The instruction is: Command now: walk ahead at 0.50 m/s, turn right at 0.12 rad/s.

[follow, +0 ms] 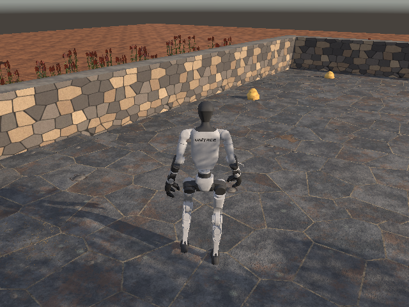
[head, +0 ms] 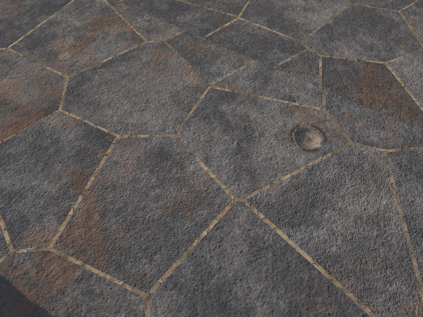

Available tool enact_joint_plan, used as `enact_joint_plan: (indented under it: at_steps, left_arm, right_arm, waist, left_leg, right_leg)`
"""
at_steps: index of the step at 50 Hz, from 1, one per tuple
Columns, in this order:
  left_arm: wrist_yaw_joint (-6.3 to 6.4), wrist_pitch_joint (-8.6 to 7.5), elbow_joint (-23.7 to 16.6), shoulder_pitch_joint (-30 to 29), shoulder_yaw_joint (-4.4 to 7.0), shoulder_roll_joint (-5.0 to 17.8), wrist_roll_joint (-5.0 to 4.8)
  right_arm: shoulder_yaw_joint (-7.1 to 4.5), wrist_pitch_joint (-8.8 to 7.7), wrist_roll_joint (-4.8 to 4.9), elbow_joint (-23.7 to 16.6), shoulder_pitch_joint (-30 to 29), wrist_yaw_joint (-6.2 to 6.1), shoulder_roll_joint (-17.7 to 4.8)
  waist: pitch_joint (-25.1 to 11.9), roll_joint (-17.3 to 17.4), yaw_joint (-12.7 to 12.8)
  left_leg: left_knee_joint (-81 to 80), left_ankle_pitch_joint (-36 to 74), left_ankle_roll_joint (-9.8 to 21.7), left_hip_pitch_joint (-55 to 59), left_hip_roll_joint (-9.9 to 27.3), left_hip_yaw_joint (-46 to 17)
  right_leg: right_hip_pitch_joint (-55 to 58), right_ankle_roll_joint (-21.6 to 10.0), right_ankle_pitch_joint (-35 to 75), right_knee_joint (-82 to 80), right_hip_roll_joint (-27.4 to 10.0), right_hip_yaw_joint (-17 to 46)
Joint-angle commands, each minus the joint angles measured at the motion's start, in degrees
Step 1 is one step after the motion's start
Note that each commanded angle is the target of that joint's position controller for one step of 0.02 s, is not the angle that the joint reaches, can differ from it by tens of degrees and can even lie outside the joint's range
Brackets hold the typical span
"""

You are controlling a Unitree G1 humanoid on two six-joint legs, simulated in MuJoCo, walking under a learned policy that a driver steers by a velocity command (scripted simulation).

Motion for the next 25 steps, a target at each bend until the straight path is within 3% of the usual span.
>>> enact_joint_plan:
  at_steps: [1, 4, 8, 10, 11, 12, 13, 14, 15, 16, 17, 18, 19, 21, 25]
  left_arm:
    - [0.87, -0.39, -3.5, -1.9, 2.19, 9.9, -0.74]
    - [1.27, 0.36, -2.5, 1.2, 2.31, 10.5, -1.27]
    - [1.71, 1.61, -1.3, 4.8, 2.34, 10.4, -1.6]
    - [2.08, 2.14, -1.5, 4.0, 2.78, 11.5, -1.53]
    - [2.16, 2.28, -1.8, 3.2, 2.68, 11.2, -1.43]
    - [2.04, 2.14, -2.6, 2.5, 2.07, 9.4, -0.99]
    - [2.01, 1.9, -4.9, 1.6, 0.73, 5.4, 0.5]
    - [1.93, 1.0, -6.4, 9.2, -0.25, 2.0, -1.23]
    - [2.08, 1.04, -5.2, 7.1, 1.17, 8.2, -2.33]
    - [2.01, 1.28, -6.2, 2.4, 1.95, 10.2, -2.4]
    - [2.07, 1.65, -6.4, 0.6, 1.99, 9.3, -1.97]
    - [1.95, 2.04, -6.8, -0.4, 2.2, 8.6, -1.37]
    - [1.65, 2.63, -7.1, 0.0, 2.22, 7.4, -1.48]
    - [1.35, 3.69, -8.0, -0.6, 1.95, 5.4, -1.63]
    - [0.76, 4.2, -10.6, -5.2, 1.62, 4.6, -1.02]
  right_arm:
    - [-0.15, -1.12, -0.33, -5.0, -3.6, 0.02, -1.8]
    - [0.13, -1.7, 0.19, -5.9, -9.0, 0.64, -1.4]
    - [-0.27, -2.72, 0.9, -7.7, -14.1, 1.66, -3.0]
    - [-0.98, -3.24, 1.0, -7.3, -11.9, 1.75, -4.9]
    - [-1.72, -3.39, 0.85, -6.1, -7.5, 1.47, -6.2]
    - [-2.83, -3.55, 0.12, -4.6, -0.3, 0.95, -8.7]
    - [-3.98, -3.24, -0.65, -3.6, 10.1, 0.27, -13.0]
    - [-4.3, -2.3, -0.8, -2.3, 11.5, 0.75, -15.0]
    - [-2.95, -2.13, -0.45, -3.0, 9.9, 0.85, -9.1]
    - [-2.1, -2.13, -0.05, -3.1, 7.2, 0.73, -6.4]
    - [-1.6, -2.15, -0.25, -3.0, 3.9, 0.89, -5.3]
    - [-1.29, -2.16, -0.44, -2.6, 1.6, 1.06, -4.0]
    - [-1.26, -2.39, -0.78, -2.2, 0.2, 1.06, -3.8]
    - [-1.63, -2.97, -0.61, -1.3, -0.8, 1.03, -4.0]
    - [-2.66, -3.11, -0.71, 0.6, 0.2, 0.44, -6.6]
  waist:
    - [-0.5, -5.8, -1.2]
    - [0.2, -6.2, 0.7]
    - [0.8, -7.3, 1.5]
    - [0.0, -8.4, -0.8]
    - [-2.0, -8.3, -3.4]
    - [-7.1, -7.1, -6.9]
    - [-16.6, 0.7, -10.9]
    - [-22.3, 18.3, -6.7]
    - [-16.7, 10.6, -8.0]
    - [-9.7, 6.4, -8.1]
    - [-6.2, 2.9, -6.4]
    - [-3.3, 2.9, -5.1]
    - [-2.0, 4.4, -3.6]
    - [-0.8, 4.1, -2.6]
    - [0.5, 1.2, -2.9]
  left_leg:
    - [-10.9, 8.4, -1.5, -2.4, 0.7, -0.1]
    - [-21.0, 16.6, -2.4, 2.5, -1.9, 0.9]
    - [-27.5, 15.7, -1.8, 5.5, -3.7, 0.0]
    - [-30.1, 12.6, -0.6, 10.6, -4.0, -0.1]
    - [-32.1, 12.2, 0.8, 17.6, -4.3, 0.6]
    - [-31.2, 12.1, 3.0, 29.4, -1.5, -1.2]
    - [-29.3, 11.6, 6.6, 45.3, 10.2, -12.3]
    - [-35.2, -0.4, 14.2, 57.6, 20.9, -35.7]
    - [-38.0, -8.8, 12.8, 52.9, 18.8, -35.8]
    - [-39.0, -7.2, 10.8, 46.1, 16.7, -26.7]
    - [-40.6, -1.2, 10.0, 39.2, 14.2, -20.6]
    - [-42.5, 2.8, 9.9, 34.3, 12.4, -16.0]
    - [-44.3, 5.5, 9.6, 30.4, 11.2, -12.1]
    - [-47.0, 10.3, 10.2, 27.1, 10.6, -6.7]
    - [-48.6, 16.6, 10.8, 28.0, 10.8, 1.0]
  right_leg:
    - [1.7, -9.7, 12.8, -9.3, -14.1, 12.8]
    - [0.6, -8.1, 12.8, -8.0, -12.4, 10.6]
    - [4.1, -7.1, 9.6, -4.0, -14.6, 14.8]
    - [5.0, -6.0, 9.9, -0.6, -15.5, 17.0]
    - [3.7, -4.8, 13.3, 3.5, -14.1, 16.3]
    - [-0.5, -3.0, 14.4, 12.8, -10.7, 14.2]
    - [-10.6, -0.5, 0.4, 30.8, -5.9, 9.6]
    - [-28.9, 1.6, -25.4, 46.6, -0.9, 6.2]
    - [-34.2, 1.9, -23.3, 53.5, -4.6, 9.6]
    - [-35.6, 1.9, -17.7, 54.5, -6.4, 8.8]
    - [-33.3, 2.4, -13.4, 53.5, -8.4, 7.7]
    - [-32.1, 2.7, -10.7, 51.3, -9.8, 7.6]
    - [-29.5, 2.9, -8.8, 50.1, -11.1, 7.5]
    - [-28.5, 3.7, -6.7, 48.6, -11.7, 6.7]
    - [-31.0, 4.8, 1.9, 39.4, -12.1, 6.6]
